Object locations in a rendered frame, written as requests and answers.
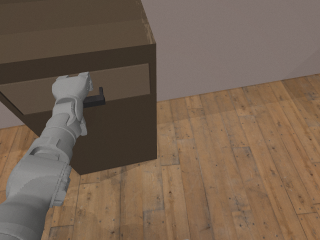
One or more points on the robot left forearm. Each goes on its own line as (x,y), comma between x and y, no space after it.
(58,137)

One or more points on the cabinet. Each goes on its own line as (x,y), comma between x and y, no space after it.
(50,38)

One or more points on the robot left upper arm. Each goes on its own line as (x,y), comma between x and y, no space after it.
(39,184)

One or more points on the robot left hand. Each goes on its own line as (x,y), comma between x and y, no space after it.
(78,86)

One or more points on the handle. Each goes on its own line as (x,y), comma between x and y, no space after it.
(95,100)

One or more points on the drawer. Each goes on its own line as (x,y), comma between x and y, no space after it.
(34,96)

